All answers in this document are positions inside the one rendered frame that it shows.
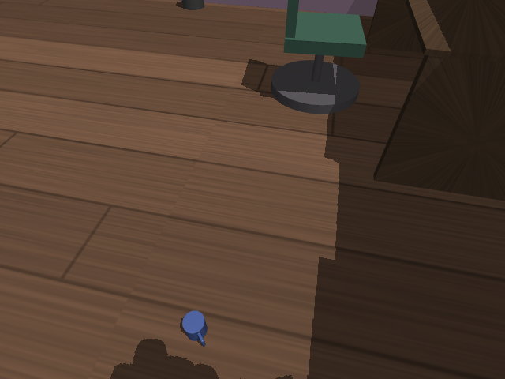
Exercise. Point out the office chair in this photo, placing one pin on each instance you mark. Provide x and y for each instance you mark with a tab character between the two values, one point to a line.
314	86

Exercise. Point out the desk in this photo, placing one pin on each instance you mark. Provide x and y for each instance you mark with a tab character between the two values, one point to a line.
450	133

